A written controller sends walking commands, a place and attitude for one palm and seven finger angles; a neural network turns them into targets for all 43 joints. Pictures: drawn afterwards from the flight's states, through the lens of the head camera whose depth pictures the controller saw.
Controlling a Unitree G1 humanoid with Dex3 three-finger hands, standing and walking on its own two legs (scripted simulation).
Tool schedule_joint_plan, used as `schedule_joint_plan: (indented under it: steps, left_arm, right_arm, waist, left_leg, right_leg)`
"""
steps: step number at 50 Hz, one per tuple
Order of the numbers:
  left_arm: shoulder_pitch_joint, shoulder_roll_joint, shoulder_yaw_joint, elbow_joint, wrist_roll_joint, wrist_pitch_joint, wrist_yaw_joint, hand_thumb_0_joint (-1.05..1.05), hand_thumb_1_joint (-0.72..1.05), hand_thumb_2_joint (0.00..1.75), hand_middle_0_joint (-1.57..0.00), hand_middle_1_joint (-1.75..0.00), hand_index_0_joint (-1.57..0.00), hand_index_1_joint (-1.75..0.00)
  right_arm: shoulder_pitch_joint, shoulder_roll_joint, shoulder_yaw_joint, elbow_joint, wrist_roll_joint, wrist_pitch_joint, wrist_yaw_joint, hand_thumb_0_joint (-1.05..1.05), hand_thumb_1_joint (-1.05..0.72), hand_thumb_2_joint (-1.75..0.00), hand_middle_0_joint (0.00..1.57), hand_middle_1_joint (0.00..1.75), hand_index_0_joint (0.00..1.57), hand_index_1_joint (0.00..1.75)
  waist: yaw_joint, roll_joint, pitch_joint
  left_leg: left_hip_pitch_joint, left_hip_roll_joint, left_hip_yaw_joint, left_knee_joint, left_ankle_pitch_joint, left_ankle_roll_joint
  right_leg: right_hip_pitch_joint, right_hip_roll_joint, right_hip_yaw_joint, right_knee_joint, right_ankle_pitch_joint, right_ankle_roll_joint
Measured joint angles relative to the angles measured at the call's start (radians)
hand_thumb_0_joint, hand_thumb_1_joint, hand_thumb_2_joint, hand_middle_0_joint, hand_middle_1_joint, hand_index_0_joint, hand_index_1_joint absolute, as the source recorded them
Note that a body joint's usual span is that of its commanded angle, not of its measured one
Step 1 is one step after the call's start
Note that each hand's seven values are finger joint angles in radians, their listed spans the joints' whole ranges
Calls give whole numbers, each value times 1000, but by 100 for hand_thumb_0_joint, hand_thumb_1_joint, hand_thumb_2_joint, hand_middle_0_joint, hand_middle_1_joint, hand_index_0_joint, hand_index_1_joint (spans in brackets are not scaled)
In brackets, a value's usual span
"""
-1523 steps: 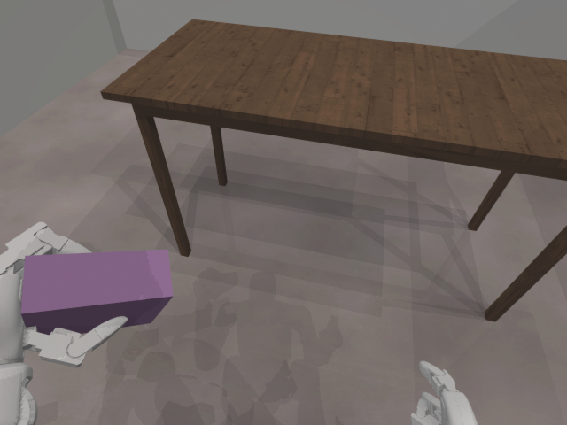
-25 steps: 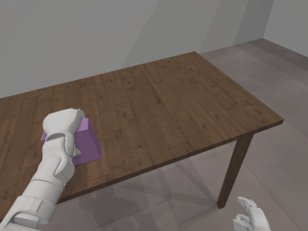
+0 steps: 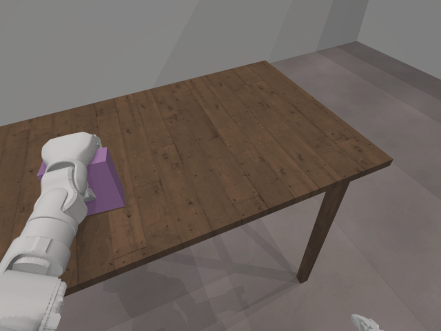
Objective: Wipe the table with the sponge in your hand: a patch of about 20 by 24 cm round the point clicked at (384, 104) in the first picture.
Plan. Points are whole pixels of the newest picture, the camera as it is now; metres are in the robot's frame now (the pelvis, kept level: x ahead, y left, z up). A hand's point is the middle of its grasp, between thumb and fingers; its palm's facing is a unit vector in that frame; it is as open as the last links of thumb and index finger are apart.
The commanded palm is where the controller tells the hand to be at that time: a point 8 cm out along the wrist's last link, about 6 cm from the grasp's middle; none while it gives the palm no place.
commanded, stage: wipe forward along the middle lane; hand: left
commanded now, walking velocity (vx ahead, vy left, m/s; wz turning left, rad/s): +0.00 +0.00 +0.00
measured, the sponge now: (89, 191) +0.37 +0.30 +0.06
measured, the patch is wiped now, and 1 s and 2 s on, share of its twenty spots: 0.95 0.95 0.95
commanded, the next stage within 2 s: slide back across to the first lane in 0.40 s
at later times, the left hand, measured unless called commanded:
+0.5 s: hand (83, 155) +0.43 +0.32 +0.11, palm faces -0.08 -0.02 -1.00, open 9.6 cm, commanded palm +0.41 +0.33 +0.15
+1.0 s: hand (51, 160) +0.41 +0.38 +0.11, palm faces -0.08 -0.01 -1.00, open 9.6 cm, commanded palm +0.39 +0.38 +0.17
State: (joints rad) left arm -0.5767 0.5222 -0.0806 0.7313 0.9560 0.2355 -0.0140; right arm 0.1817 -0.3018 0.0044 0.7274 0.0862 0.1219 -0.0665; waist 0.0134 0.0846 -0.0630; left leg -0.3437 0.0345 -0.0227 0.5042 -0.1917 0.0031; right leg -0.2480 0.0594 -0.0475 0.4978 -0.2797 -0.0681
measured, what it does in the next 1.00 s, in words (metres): shifts its weight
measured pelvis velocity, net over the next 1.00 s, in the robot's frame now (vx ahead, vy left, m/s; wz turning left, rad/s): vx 0.03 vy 0.05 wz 0.00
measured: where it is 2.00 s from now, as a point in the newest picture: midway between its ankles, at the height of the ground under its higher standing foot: outside the picture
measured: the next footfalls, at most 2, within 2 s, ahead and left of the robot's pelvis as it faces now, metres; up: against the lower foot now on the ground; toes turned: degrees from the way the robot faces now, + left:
none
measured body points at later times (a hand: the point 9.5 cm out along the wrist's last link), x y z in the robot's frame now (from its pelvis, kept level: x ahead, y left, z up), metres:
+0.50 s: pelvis +0.01 +0.03 +0.00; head +0.02 +0.01 +0.45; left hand +0.43 +0.32 +0.16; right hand +0.12 -0.24 -0.13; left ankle +0.05 +0.14 -0.74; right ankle -0.01 -0.08 -0.74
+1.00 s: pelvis +0.03 +0.05 +0.00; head +0.04 +0.03 +0.45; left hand +0.41 +0.38 +0.17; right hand +0.16 -0.21 -0.12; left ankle +0.05 +0.14 -0.74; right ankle -0.01 -0.07 -0.74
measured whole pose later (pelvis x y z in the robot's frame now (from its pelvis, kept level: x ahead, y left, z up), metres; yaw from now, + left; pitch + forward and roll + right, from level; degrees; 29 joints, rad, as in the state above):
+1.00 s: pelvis +0.03 +0.05 +0.00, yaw +0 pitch +4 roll -1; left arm -0.58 0.60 -0.02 0.73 0.97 0.21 -0.01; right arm 0.19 -0.29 0.00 0.69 0.09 0.14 -0.04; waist 0.01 0.07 -0.05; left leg -0.34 -0.01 0.00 0.49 -0.22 0.04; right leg -0.21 0.01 -0.03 0.41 -0.27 -0.01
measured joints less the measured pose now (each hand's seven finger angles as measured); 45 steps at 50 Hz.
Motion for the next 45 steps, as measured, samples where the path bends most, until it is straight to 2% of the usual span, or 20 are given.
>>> schedule_joint_plan:
  steps: [11,27,37,45]
  left_arm:
    - [-72,7,12,110,19,-47,38,1,-53,112,-80,-136,-83,-136]
    - [-192,10,21,247,48,-46,69,1,-53,112,-80,-137,-83,-137]
    - [-110,37,70,154,51,-44,70,0,-52,112,-79,-138,-82,-139]
    - [-24,65,70,37,24,-20,33,0,-51,112,-78,-140,-80,-140]
  right_arm:
    - [47,-2,-15,19,0,12,16,1,-91,-90,20,29,20,30]
    - [32,11,-11,12,-4,17,34,1,-91,-90,20,29,20,30]
    - [51,10,-15,-9,-3,35,43,1,-91,-90,20,29,20,30]
    - [38,7,-12,-22,4,28,36,1,-91,-90,20,29,20,30]
  waist:
    - [-15,3,-11]
    - [-38,-16,-21]
    - [-41,-21,-19]
    - [-24,-19,0]
  left_leg:
    - [-34,-5,4,9,-7,-3]
    - [-70,-18,13,18,-12,6]
    - [-39,-23,35,5,-22,21]
    - [-1,-37,32,-10,-27,31]
  right_leg:
    - [-26,-5,5,-9,2,13]
    - [-53,-20,14,-19,7,37]
    - [-21,-27,36,-49,13,50]
    - [25,-39,32,-74,11,58]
